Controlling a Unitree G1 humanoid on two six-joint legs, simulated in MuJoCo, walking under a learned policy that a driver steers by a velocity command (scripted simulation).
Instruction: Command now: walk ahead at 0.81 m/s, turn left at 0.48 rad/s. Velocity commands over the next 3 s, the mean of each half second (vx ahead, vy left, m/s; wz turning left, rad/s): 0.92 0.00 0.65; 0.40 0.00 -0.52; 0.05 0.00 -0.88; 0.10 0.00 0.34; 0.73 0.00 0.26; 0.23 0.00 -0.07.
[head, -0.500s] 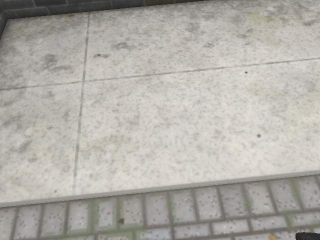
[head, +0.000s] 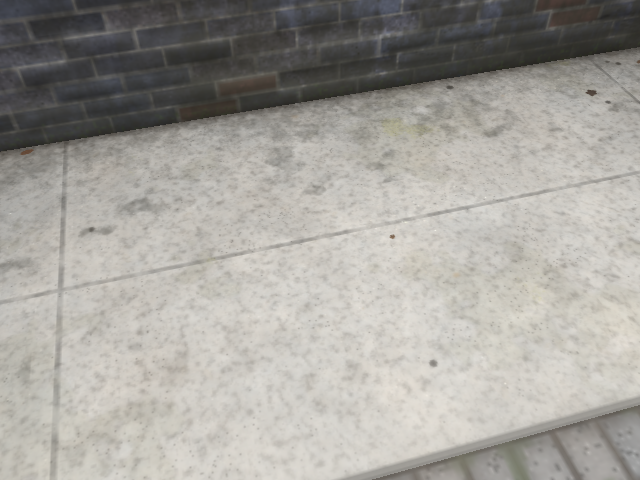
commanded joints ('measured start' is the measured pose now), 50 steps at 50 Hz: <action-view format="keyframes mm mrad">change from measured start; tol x64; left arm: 1 -32 160 53 -24 5 -28 17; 50 -94 177 83 -24 -77 83 66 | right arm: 1 -152 -92 -12 -111 -4 -23 14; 50 -235 -76 51 -291 37 -88 -118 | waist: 1 9 -97 191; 50 15 -139 -52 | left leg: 1 -229 62 -28 7 -8 38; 9 332 -112 266 -132 -320 259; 12 967 233 -882 -689 -813 428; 32 774 86 38 -171 1144 14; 35 44 -180 -209 871 -568 -127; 50 319 -125 -132 -390 36 -53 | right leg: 1 35 -327 97 -174 -228 -92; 9 61 -282 -207 372 1109 -67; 13 -892 -1 138 1292 -91 14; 31 -201 123 -90 314 467 -64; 35 557 -322 714 298 1156 -372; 37 190 -267 737 100 375 -359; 50 -276 39 513 219 384 -73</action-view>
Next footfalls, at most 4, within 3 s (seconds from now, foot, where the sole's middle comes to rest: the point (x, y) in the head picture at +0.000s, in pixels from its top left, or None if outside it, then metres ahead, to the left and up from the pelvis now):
0.20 left None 0.28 0.16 -0.78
0.66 right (235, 387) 0.78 0.25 -0.78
1.08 left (175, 326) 0.96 0.42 -0.78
1.54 right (261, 378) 0.81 0.19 -0.78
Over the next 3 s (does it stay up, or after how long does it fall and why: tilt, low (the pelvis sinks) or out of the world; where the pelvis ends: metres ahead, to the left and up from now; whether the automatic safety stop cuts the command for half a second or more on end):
stays up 1.37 0.38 -0.01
